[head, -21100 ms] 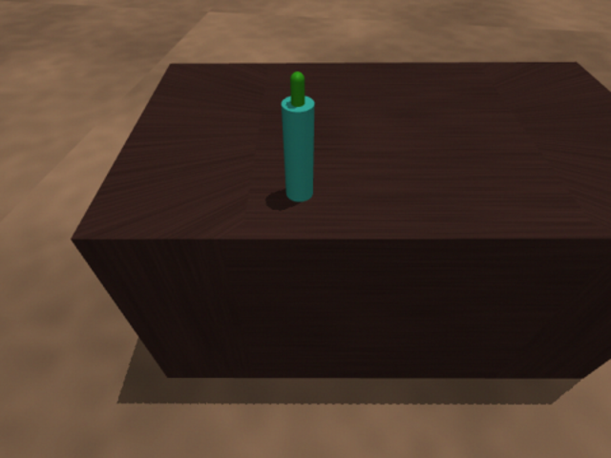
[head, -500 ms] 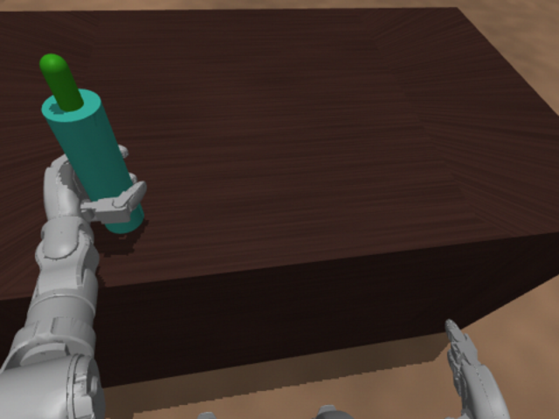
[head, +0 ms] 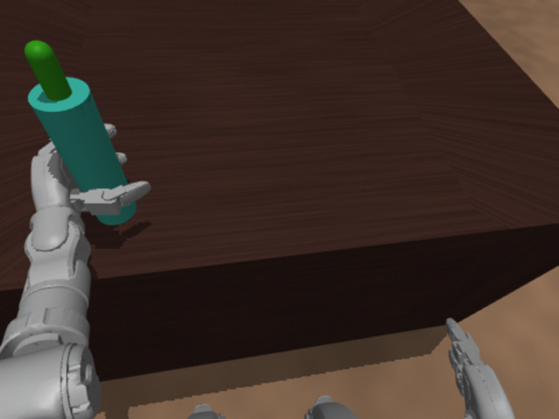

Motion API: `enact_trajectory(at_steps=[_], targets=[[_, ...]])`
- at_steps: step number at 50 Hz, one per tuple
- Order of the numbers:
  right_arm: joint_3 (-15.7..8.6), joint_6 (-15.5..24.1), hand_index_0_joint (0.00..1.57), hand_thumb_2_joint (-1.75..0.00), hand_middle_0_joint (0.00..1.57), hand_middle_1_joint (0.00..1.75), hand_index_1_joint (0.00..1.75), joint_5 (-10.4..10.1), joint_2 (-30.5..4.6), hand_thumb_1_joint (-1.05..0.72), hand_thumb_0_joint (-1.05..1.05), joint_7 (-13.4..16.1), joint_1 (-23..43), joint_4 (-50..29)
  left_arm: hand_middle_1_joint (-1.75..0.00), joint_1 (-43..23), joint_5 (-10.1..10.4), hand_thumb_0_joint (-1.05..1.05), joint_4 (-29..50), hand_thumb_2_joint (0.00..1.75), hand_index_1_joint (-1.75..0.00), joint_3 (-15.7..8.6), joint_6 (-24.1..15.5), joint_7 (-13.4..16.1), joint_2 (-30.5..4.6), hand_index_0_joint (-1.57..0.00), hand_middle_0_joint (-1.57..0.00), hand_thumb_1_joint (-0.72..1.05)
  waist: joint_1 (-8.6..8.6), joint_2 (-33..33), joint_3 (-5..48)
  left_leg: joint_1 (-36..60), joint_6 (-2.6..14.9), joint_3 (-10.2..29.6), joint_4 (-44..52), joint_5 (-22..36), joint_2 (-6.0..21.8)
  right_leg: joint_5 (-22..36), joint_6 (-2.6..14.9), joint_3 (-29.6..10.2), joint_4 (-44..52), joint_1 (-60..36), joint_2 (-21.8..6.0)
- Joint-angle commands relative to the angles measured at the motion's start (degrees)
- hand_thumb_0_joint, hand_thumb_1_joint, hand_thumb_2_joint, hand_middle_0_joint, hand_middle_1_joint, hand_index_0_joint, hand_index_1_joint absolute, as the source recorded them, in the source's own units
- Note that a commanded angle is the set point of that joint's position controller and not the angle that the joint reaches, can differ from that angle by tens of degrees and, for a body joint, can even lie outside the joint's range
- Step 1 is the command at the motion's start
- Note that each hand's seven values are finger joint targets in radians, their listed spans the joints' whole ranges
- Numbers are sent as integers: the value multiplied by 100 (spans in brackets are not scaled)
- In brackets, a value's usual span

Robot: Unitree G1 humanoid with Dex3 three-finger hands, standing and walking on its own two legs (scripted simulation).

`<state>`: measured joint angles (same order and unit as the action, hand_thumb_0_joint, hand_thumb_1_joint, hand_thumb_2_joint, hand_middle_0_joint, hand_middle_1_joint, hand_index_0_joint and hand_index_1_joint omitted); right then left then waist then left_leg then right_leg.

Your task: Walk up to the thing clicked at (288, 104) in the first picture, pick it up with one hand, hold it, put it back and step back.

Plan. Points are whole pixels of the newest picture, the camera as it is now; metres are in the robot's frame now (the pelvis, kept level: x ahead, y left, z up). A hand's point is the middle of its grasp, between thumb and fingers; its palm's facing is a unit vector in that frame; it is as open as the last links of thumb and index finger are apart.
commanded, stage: open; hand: left
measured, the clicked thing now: (85, 147) +0.47 +0.22 +0.13
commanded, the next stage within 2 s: withdraw in 0.18 s
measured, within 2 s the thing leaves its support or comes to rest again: neither
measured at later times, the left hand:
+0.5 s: hand (90, 164) +0.47 +0.23 +0.09, palm faces +0.23 -0.97 -0.01, open 17.4 cm
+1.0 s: hand out of the picture +0.42 +0.36 +0.11, palm faces +0.40 -0.88 -0.24, open 17.5 cm
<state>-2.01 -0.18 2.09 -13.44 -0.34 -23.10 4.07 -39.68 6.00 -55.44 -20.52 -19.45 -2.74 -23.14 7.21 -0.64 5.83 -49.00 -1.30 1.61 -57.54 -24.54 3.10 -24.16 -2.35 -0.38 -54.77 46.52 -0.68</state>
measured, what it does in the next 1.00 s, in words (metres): stands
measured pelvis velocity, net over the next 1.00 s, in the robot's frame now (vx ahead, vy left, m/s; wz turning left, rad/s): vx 0.02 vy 0.00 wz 0.00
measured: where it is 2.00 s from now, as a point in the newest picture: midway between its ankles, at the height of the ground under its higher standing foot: outside the picture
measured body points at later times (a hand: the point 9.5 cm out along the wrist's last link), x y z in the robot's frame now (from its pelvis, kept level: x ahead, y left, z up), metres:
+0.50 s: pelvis +0.01 +0.00 +0.00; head +0.09 +0.03 +0.44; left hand +0.46 +0.28 +0.09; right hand +0.17 -0.26 +0.00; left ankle +0.03 +0.13 -0.68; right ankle +0.02 -0.15 -0.67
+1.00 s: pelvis +0.02 +0.00 +0.03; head +0.08 +0.02 +0.47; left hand +0.39 +0.41 +0.13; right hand +0.17 -0.25 -0.03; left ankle +0.03 +0.13 -0.68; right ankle +0.02 -0.15 -0.67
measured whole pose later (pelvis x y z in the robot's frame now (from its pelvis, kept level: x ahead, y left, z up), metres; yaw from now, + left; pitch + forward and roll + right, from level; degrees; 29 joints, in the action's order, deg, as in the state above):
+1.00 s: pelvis +0.02 +0.00 +0.03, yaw +0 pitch +11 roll -1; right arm -0.8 -2.4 -3.0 -14.4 0.7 -19.8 17.1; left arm -34.8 0.6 -56.9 -27.3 -1.2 -7.2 -38.5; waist 3.1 0.2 4.8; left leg -36.9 -0.8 0.5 -47.3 -21.8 2.4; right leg -21.3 -2.8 -0.9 -44.4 34.5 -1.5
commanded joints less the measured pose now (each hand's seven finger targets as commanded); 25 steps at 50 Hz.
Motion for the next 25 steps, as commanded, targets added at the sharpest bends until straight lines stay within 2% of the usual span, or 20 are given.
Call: enact_trajectory(at_steps=[1,3,4,5,7,8,9,10,11,12,14,15,16,19,20,21,22,23,24,25], targets=[[-373,299,5,-5,5,5,5,-42,-748,54,0,72,-55,-1074,-38,-2624,79,0,1312,22,-37,-142,-436,-20,-1265,-50,-49,-48,80,695,2572,1887,156,-114,742,1239,-136,1280,290,203,684,-809,170],[-365,260,5,-5,5,5,5,-40,-745,54,0,77,-38,-1153,-33,-2486,64,0,1091,19,-32,-132,-387,-49,-1202,-44,-43,-54,104,532,2617,1806,183,-123,692,1405,-148,1454,264,192,667,-879,174],[-388,259,5,-5,5,5,5,-52,-761,54,0,79,-160,-1074,-29,-2604,67,0,1371,16,-28,-171,-415,-46,-1338,-40,-39,-55,76,578,2585,1737,191,-141,705,1334,-161,1449,253,172,663,-963,167],[-464,245,5,-5,5,5,5,-51,-848,54,0,90,-180,-1074,-28,-2237,61,0,886,16,-27,-174,-353,-59,-1228,-38,-38,-54,96,421,2415,1693,194,-146,715,1318,-156,1417,255,180,676,-875,176],[-427,245,5,-5,5,5,5,-62,-788,54,0,78,-125,-1077,-20,-2570,75,0,1346,11,-20,-175,-402,-70,-1299,-30,-29,-58,108,564,2488,1658,199,-163,729,1170,-169,1314,253,140,699,-871,165],[-492,238,5,-5,5,5,5,-59,-865,54,0,88,-63,-1033,-16,-2353,71,0,1036,7,-16,-172,-360,-83,-1266,-27,-26,-61,62,565,2418,1692,187,-155,750,1162,-161,1272,265,166,700,-799,176],[-516,244,5,-5,5,5,5,-71,-855,54,0,92,-50,-1107,-12,-2447,87,0,1269,2,-11,-149,-386,-85,-1241,-23,-23,-61,80,606,2350,1755,176,-157,783,1089,-165,1195,278,168,708,-722,190],[-408,253,5,-5,5,5,5,-62,-775,54,0,69,-82,-1070,-9,-2411,98,0,1141,1,-8,-36,-373,-110,-1059,-20,-19,-61,105,678,2419,1832,151,-120,776,1264,-137,1259,301,210,665,-685,198],[-451,250,5,-5,5,5,5,-73,-824,54,0,77,-94,-1149,-6,-2377,102,0,1226,0,-6,-64,-374,-114,-1124,-18,-17,-61,75,582,2483,1855,167,-124,739,1420,-142,1422,280,208,658,-788,196],[-476,237,5,-5,5,5,5,-84,-829,54,0,94,-100,-1084,-3,-2514,88,0,1528,0,-3,-242,-407,-82,-1450,-15,-15,-61,22,622,2585,1854,189,-151,695,1438,-162,1505,257,165,658,-869,185],[-373,227,5,-5,5,5,5,-76,-738,54,0,79,-29,-1174,-2,-2224,98,0,1055,0,-2,-67,-347,-98,-1070,-12,-12,-61,62,381,2430,1662,213,-168,677,1504,-174,1622,234,160,673,-969,188],[-455,224,5,-5,5,5,5,-75,-788,56,0,77,-131,-1037,-6,-2245,111,0,1072,4,-5,-85,-348,-95,-1084,-8,-7,-61,123,464,2434,1677,214,-160,650,1577,-158,1682,241,155,637,-917,178],[-578,215,5,-5,5,5,5,-73,-925,56,0,99,-88,-1069,-5,-2350,70,0,1297,5,-5,-259,-368,-51,-1421,-7,-7,-59,50,488,2505,1735,222,-170,649,1538,-171,1659,231,137,668,-932,179],[-565,143,5,-5,5,5,5,-60,-921,56,0,93,-94,-1260,-5,-2577,5,0,1577,5,-4,-275,-352,-21,-1611,-7,-6,-57,33,712,2832,2019,175,-150,661,1828,-167,1805,253,159,642,-1060,174],[-589,125,5,-5,5,5,5,-81,-923,56,0,105,-208,-1151,-4,-2777,33,0,1957,5,-4,-438,-383,-8,-1901,-6,-5,-56,-26,822,2915,2093,170,-145,681,1817,-175,1797,252,150,645,-1142,173],[-668,119,5,-5,5,5,5,-104,-1009,55,0,122,-83,-1311,-5,-2528,53,0,1623,6,-4,-471,-323,-22,-1861,-6,-5,-55,-43,652,2917,2063,174,-154,705,1839,-180,1826,252,146,659,-1269,163],[-620,104,5,-5,5,5,5,-113,-968,55,0,126,-103,-1299,-5,-2727,66,0,2028,5,-4,-507,-323,-18,-2016,-6,-5,-54,-88,891,3057,2190,150,-131,731,1958,-166,1882,269,149,653,-1327,167],[-721,81,5,-5,5,5,5,-119,-1079,54,0,143,-127,-1376,-5,-2654,76,0,1969,5,-4,-683,-271,-14,-2210,-6,-5,-55,-91,899,3187,2301,145,-132,721,2067,-163,1960,262,144,682,-1429,164],[-629,59,5,-5,5,5,5,-140,-986,54,0,148,-131,-1383,-5,-2895,52,0,2338,4,-4,-693,-247,0,-2380,-6,-5,-56,-126,978,3156,2326,133,-125,782,2059,-172,1947,264,150,695,-1507,172],[-615,44,5,-5,5,5,5,-159,-985,54,0,159,-138,-1408,-6,-2701,48,0,2092,5,-4,-668,-136,-18,-2294,-6,-5,-56,-160,977,3124,2395,119,-132,808,2192,-170,2012,273,147,729,-1557,170]])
